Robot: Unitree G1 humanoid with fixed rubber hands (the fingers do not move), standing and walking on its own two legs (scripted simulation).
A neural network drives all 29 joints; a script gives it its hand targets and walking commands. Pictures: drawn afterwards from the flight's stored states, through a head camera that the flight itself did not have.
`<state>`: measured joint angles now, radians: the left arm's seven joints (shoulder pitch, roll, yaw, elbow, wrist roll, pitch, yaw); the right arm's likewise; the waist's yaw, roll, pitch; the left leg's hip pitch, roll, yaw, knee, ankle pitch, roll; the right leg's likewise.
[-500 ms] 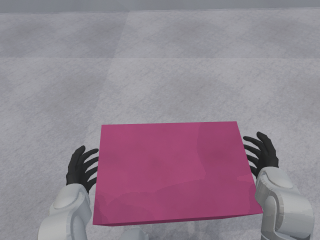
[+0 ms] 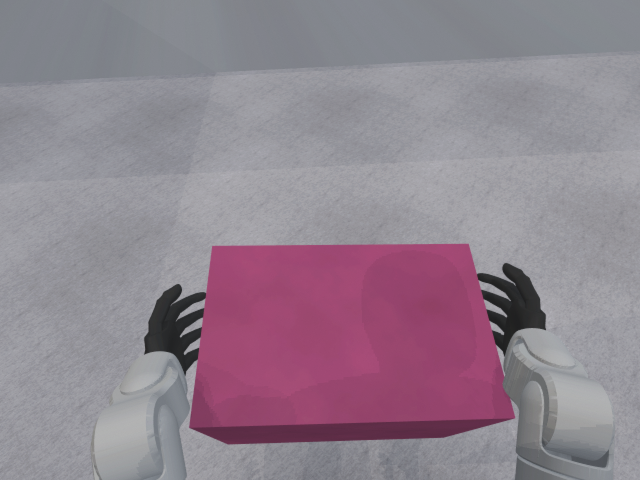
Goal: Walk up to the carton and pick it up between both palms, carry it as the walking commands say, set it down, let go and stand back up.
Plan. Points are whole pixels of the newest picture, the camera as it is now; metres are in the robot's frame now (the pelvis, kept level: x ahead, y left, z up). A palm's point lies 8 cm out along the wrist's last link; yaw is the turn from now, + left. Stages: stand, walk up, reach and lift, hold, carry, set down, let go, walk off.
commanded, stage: carry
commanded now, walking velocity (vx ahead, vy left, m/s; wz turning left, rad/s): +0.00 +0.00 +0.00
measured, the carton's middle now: (339, 351) +0.28 -0.01 +0.01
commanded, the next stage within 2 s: none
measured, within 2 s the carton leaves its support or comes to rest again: neither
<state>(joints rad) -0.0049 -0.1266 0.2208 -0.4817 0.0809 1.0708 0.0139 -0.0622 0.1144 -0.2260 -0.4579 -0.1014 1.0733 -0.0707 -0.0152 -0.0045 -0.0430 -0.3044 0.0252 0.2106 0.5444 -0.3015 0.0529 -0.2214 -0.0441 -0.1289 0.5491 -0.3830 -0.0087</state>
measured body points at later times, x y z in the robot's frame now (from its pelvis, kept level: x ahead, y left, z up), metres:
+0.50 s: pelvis +0.03 +0.02 -0.01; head +0.05 +0.02 +0.44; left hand +0.31 +0.20 +0.03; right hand +0.31 -0.18 +0.04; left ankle -0.01 +0.08 -0.73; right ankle -0.06 -0.09 -0.73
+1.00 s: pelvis -0.01 +0.03 +0.00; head -0.01 +0.03 +0.45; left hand +0.26 +0.22 +0.05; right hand +0.27 -0.17 +0.06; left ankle -0.01 +0.08 -0.73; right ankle -0.06 -0.09 -0.73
